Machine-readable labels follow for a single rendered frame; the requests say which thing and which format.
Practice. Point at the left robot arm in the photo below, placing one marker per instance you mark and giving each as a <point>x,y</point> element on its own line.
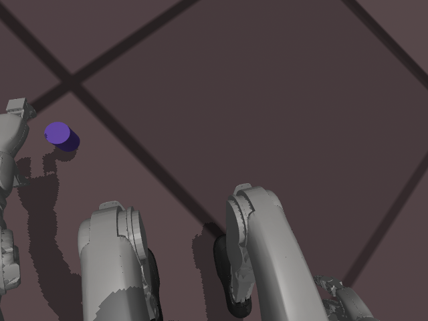
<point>10,276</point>

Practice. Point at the left robot hand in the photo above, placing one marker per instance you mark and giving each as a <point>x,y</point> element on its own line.
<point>14,131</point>

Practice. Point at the right robot foot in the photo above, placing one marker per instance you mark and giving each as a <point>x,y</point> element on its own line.
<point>223,267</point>

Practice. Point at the left robot foot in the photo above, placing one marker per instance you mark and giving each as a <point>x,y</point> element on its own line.
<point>155,283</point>

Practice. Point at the right robot hand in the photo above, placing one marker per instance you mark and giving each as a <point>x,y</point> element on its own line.
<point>348,307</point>

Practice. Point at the tin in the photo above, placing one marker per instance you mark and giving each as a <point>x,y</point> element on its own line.
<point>63,137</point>

